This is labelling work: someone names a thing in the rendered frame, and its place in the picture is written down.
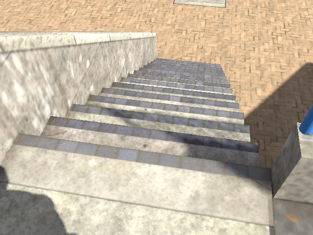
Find stairs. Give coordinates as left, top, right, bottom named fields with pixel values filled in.
left=40, top=58, right=259, bottom=167

